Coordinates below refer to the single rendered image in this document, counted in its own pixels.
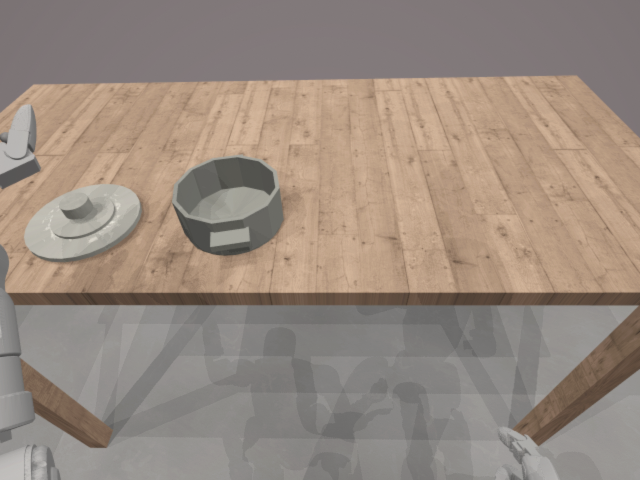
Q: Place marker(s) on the pot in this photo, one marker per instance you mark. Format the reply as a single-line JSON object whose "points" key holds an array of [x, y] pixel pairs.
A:
{"points": [[229, 205]]}

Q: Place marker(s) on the knob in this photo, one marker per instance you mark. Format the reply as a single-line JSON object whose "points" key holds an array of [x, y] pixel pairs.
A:
{"points": [[76, 206]]}

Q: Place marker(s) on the table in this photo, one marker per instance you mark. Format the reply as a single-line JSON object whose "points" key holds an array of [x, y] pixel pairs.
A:
{"points": [[520, 190]]}

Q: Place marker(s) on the lid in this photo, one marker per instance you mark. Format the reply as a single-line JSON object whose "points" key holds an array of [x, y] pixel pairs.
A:
{"points": [[51, 236]]}

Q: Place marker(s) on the left robot hand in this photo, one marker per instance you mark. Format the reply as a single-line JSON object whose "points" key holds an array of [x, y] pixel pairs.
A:
{"points": [[17, 160]]}

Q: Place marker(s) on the robot left upper arm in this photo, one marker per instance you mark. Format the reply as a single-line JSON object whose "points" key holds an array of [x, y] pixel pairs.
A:
{"points": [[28, 463]]}

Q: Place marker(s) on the left robot forearm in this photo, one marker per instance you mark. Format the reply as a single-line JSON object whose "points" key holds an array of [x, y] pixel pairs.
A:
{"points": [[16, 404]]}

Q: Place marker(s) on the right robot hand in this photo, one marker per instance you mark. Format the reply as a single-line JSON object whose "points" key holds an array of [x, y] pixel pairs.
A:
{"points": [[526, 452]]}

